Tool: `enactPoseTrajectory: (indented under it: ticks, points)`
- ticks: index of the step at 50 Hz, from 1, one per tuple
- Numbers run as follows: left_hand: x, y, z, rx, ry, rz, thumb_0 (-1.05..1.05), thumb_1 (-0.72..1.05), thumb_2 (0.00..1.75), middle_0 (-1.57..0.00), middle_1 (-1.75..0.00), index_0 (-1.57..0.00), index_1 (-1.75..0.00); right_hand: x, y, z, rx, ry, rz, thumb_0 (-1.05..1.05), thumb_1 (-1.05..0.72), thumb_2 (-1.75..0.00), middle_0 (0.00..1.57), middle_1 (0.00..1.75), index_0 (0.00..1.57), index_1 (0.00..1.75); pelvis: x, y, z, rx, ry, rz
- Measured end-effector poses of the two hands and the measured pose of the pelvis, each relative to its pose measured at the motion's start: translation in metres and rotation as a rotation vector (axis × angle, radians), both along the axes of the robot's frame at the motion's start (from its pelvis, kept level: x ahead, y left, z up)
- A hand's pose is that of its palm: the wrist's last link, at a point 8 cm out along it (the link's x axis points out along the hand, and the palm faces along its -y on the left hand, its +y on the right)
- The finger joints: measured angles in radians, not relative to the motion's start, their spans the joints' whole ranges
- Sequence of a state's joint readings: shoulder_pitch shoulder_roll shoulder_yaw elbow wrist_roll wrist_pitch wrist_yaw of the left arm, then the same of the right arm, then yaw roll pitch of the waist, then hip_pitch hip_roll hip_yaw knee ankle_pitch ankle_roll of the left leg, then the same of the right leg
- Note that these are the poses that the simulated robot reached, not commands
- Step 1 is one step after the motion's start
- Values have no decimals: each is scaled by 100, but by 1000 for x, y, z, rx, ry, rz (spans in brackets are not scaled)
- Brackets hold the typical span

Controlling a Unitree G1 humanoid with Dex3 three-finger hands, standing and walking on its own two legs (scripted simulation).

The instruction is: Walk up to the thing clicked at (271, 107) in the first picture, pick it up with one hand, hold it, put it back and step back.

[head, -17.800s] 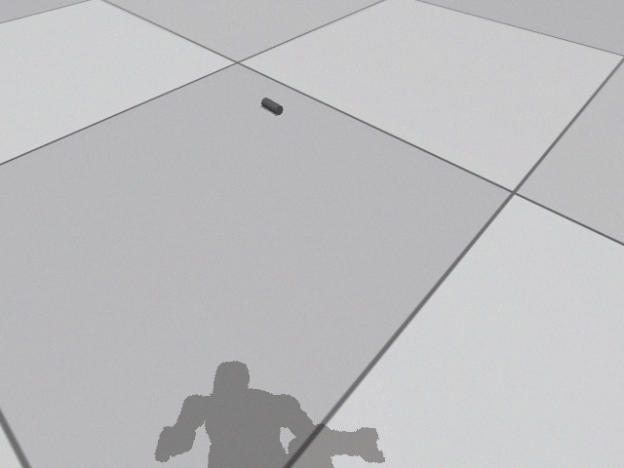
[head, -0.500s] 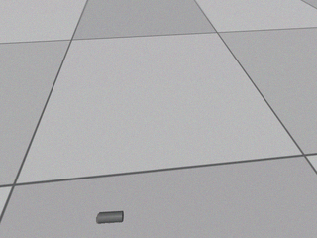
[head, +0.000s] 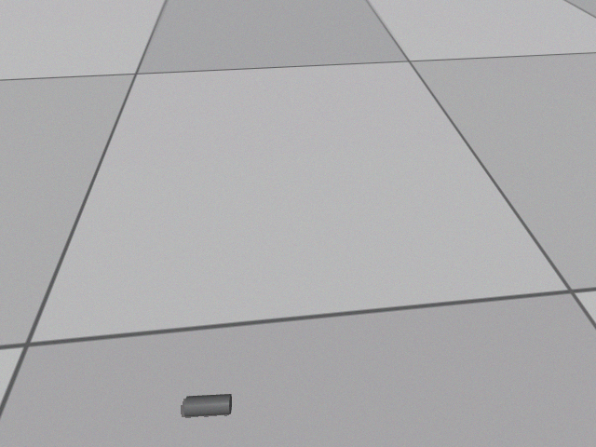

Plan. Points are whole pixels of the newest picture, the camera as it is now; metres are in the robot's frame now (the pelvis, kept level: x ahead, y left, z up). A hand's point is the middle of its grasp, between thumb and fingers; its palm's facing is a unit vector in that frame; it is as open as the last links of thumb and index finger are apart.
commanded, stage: stand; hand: left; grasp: from above
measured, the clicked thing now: (208, 405) +0.39 +0.28 -0.76
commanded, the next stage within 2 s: rise first in 0.62 s
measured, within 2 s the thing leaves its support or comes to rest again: neither
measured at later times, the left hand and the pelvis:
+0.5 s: hand out of the picture +0.07 +0.25 -0.16, palm faces -0.04 -0.94 -0.35, open 7.4 cm; pelvis +0.00 +0.00 +0.00, yaw +0 degrees
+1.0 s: hand out of the picture +0.14 +0.26 -0.17, palm faces -0.05 -0.93 -0.36, open 9.4 cm; pelvis -0.02 +0.01 -0.02, yaw +2 degrees
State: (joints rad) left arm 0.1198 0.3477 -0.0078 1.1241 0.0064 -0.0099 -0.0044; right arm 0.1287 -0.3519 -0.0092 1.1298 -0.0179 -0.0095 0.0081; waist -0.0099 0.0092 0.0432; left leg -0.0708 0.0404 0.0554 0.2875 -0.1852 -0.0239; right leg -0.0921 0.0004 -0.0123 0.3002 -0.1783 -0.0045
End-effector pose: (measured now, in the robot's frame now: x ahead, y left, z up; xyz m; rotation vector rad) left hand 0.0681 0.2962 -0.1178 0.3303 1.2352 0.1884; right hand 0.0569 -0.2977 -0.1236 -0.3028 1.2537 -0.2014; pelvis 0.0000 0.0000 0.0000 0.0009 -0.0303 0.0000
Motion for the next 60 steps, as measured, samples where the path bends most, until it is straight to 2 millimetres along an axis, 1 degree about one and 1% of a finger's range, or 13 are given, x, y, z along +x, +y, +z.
enactPoseTrajectory:
  ticks: [37, 38, 40, 42, 45, 47, 49, 54, 57, 60]
  points:
    - [-2, 1, 0, -1, 1, 0, 1, 90, 90, -20, -30, -21, -30, 0, 2, 0, 2, -4, 3, 0, -91, -90, 20, 30, 20, 30, -2, 1, 0, 1, -3, -2]
    - [0, 0, 0, -2, -16, 11, 1, 90, 90, -20, -30, -21, -31, 2, 3, 1, 1, -19, -3, 0, -91, -90, 20, 30, 20, 30, -2, 1, -1, 0, 8, 4]
    - [13, -3, 0, -9, -77, 35, 1, 87, 91, -21, -33, -21, -34, 7, 8, 1, 2, -73, 7, 0, -92, -90, 20, 30, 20, 30, -7, 2, -3, -1, 26, 20]
    - [27, -4, -3, -18, -101, 38, 1, 81, 90, -23, -38, -22, -39, 10, 16, 0, 13, -105, 15, 0, -92, -90, 20, 30, 20, 30, -11, 2, -6, -2, 54, 29]
    - [47, -1, -10, -21, -110, -3, 1, 68, 89, -23, -49, -23, -50, 14, 27, -4, 31, -137, 24, 0, -93, -91, 20, 30, 20, 30, -16, 2, -12, -3, 105, 31]
    - [57, 0, -13, -13, -123, -34, 1, 56, 89, -23, -58, -23, -59, 16, 34, -8, 44, -157, 22, 0, -93, -91, 20, 30, 20, 30, -18, 3, -17, -3, 133, 28]
    - [62, 2, -15, 2, -133, -56, 1, 44, 88, -22, -67, -23, -67, 18, 41, -10, 57, -172, 14, 0, -93, -90, 20, 30, 20, 30, -17, 4, -21, -3, 150, 27]
    - [60, 7, -24, 39, -105, -89, 0, 9, 88, -20, -83, -21, -82, 27, 53, -17, 77, -211, 14, 0, -91, -90, 20, 30, 20, 30, -15, 10, -31, -9, 187, 29]
    - [55, 10, -34, 54, -89, -101, 0, -10, 89, -18, -89, -20, -89, 37, 57, -23, 75, -246, 32, 0, -90, -90, 20, 30, 20, 30, -15, 13, -42, -13, 218, 30]
    - [51, 12, -46, 65, -93, -121, 0, -25, 91, -16, -94, -18, -94, 49, 60, -30, 66, -281, 53, 0, -90, -90, 20, 30, 20, 30, -15, 16, -54, -18, 250, 32]
